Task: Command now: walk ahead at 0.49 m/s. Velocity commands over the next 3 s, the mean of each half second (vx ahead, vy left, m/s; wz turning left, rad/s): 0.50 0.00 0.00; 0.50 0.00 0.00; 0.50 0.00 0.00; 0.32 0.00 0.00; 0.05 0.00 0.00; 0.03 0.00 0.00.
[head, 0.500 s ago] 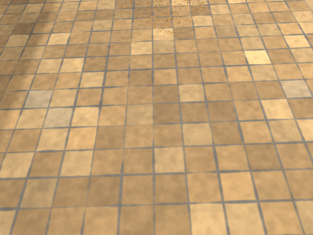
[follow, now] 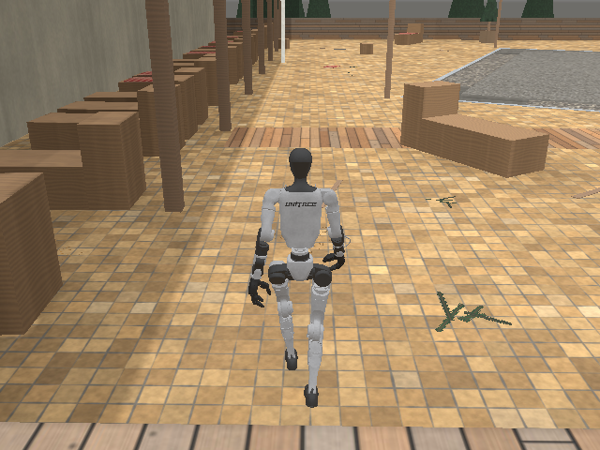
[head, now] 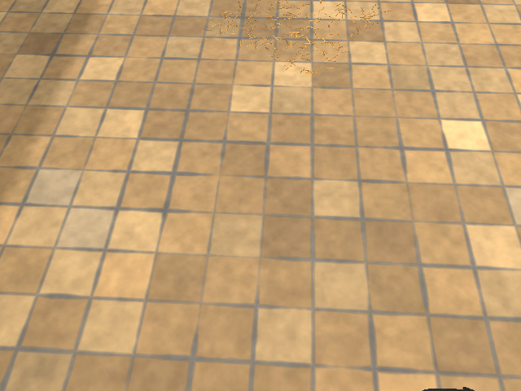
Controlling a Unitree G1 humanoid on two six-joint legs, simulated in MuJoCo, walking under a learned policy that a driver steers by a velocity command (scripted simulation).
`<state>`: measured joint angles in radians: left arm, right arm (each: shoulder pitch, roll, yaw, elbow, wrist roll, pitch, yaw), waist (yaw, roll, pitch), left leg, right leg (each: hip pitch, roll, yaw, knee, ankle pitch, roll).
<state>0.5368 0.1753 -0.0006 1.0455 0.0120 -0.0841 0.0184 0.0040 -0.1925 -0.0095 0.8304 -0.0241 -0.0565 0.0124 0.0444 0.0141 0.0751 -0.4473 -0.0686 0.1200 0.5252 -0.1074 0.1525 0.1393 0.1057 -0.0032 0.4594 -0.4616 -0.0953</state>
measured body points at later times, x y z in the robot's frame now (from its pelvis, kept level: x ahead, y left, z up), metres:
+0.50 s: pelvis +0.27 -0.02 +0.02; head +0.31 -0.02 +0.46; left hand +0.48 +0.18 -0.09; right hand +0.16 -0.25 -0.12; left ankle +0.12 +0.05 -0.72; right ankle +0.43 -0.12 -0.69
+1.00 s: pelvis +0.54 -0.04 +0.02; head +0.56 -0.04 +0.47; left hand +0.43 +0.18 -0.12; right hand +0.72 -0.25 -0.10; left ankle +0.70 +0.08 -0.68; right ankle +0.43 -0.11 -0.72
